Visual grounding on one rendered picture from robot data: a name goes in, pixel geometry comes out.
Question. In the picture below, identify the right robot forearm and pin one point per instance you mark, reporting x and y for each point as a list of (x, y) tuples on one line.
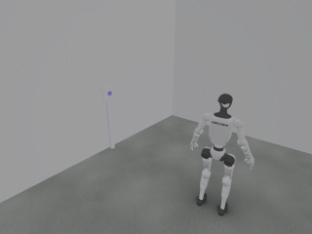
[(246, 150)]

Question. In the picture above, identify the left robot upper arm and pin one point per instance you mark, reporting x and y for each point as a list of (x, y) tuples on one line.
[(204, 120)]

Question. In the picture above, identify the right robot upper arm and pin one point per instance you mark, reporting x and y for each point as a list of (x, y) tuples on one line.
[(239, 124)]

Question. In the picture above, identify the panel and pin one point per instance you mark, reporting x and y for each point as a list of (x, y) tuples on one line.
[(107, 99)]

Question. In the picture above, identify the robot left foot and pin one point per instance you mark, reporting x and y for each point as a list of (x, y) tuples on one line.
[(200, 201)]

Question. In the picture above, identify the left robot forearm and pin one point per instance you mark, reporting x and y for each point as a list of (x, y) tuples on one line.
[(195, 137)]

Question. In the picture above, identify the robot left hand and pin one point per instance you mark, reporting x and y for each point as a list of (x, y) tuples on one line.
[(193, 144)]

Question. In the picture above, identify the robot right hand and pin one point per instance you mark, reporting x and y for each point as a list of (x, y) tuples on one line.
[(251, 162)]

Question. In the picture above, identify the left robot shin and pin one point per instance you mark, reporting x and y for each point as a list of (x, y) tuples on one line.
[(203, 185)]

